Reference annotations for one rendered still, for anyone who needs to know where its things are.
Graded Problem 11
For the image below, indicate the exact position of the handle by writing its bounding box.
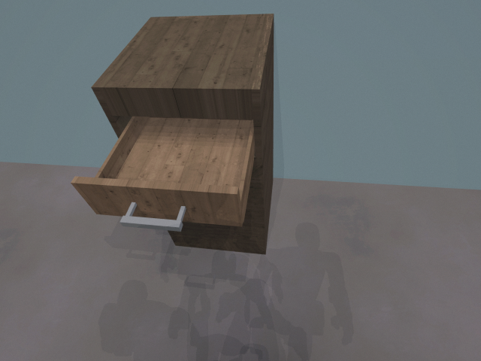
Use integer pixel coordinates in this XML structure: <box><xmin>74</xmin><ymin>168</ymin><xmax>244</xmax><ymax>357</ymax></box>
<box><xmin>120</xmin><ymin>202</ymin><xmax>186</xmax><ymax>232</ymax></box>

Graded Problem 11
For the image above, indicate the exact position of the drawer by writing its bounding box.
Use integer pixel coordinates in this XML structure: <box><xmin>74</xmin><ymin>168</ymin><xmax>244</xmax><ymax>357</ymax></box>
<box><xmin>71</xmin><ymin>117</ymin><xmax>255</xmax><ymax>226</ymax></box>

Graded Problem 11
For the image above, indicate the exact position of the cabinet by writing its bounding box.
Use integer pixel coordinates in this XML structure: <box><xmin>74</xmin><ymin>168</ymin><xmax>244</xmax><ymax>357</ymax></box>
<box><xmin>91</xmin><ymin>14</ymin><xmax>274</xmax><ymax>255</ymax></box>

